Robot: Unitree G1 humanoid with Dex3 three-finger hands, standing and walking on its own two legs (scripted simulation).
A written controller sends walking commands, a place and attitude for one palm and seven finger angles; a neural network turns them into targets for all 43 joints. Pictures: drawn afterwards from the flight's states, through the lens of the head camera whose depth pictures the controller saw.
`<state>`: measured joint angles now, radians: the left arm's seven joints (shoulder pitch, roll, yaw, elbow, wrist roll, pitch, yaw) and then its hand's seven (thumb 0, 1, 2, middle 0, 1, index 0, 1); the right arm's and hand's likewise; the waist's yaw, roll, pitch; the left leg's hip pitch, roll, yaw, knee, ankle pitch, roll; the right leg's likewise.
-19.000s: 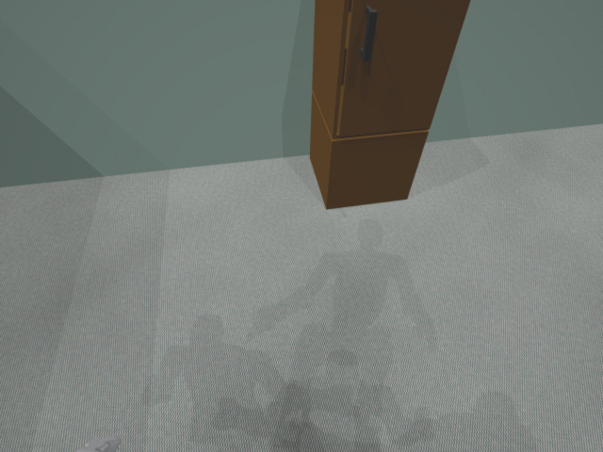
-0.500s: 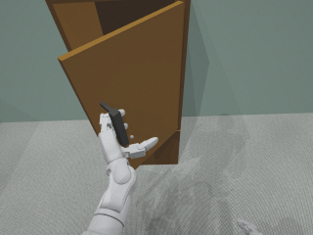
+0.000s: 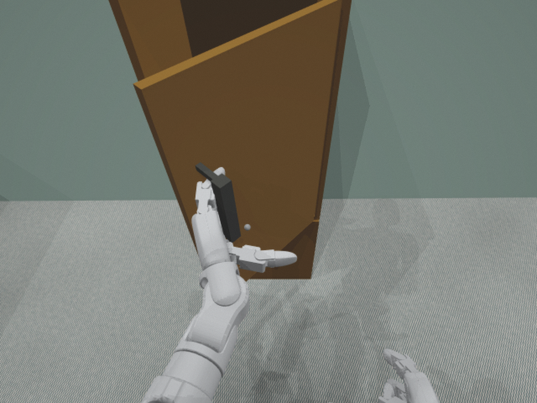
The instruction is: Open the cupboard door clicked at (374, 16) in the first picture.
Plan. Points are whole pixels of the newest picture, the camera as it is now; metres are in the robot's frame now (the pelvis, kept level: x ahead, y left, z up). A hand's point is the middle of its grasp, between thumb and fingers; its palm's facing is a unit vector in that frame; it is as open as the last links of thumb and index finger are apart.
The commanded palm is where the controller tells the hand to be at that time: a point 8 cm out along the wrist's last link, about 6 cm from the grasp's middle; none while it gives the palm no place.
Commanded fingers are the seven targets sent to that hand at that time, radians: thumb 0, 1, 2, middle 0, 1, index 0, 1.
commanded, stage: slide the hand sideways off the handle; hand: left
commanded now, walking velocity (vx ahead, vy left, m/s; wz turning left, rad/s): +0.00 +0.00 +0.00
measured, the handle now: (218, 203) +0.40 +0.10 +0.08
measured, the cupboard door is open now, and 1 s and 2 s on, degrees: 46 47 47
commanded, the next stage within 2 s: draw the hand back to the body in 1.14 s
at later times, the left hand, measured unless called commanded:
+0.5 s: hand (232, 255) +0.31 +0.07 +0.07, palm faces -0.05 -1.00 -0.01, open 16.4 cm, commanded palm +0.28 +0.13 +0.07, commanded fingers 0.00 -0.50 0.30 -0.15 -0.30 -0.15 -0.30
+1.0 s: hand (200, 283) +0.27 +0.11 +0.07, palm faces +0.01 -1.00 -0.03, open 16.3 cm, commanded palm +0.23 +0.17 +0.07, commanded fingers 0.00 -0.50 0.30 -0.15 -0.30 -0.15 -0.30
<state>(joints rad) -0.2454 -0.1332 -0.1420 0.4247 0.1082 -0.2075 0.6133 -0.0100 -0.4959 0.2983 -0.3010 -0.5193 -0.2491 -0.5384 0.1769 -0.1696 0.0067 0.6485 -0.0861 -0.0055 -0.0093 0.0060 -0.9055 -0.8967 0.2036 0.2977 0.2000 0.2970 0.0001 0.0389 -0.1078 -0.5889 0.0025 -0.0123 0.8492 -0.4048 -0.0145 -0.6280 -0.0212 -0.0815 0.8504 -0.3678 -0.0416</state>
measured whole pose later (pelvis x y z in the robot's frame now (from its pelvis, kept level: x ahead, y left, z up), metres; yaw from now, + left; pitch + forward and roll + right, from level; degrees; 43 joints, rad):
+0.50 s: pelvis +0.01 +0.01 +0.01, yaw -2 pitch +6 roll +0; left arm 0.00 0.01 -0.15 0.21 -0.03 -0.27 0.13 -0.01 -0.50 0.30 -0.14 -0.30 -0.14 -0.30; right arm 0.26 -0.21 0.02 0.54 -0.02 -0.06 0.00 0.01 -0.91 -0.90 0.20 0.30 0.20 0.30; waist 0.00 0.03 -0.07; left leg -0.51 0.00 0.03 0.81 -0.41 0.01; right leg -0.56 -0.02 -0.04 0.82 -0.36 -0.02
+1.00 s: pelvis +0.03 +0.00 +0.00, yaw +0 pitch +8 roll +0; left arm 0.34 0.09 -0.08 -0.12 -0.09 -0.24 -0.01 -0.01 -0.50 0.30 -0.15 -0.30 -0.15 -0.30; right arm 0.24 -0.21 0.03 0.49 -0.01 -0.12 -0.02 0.01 -0.90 -0.90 0.20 0.30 0.20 0.30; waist 0.02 0.04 -0.09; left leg -0.54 0.01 -0.01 0.86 -0.47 -0.01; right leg -0.58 -0.01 -0.08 0.87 -0.43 -0.04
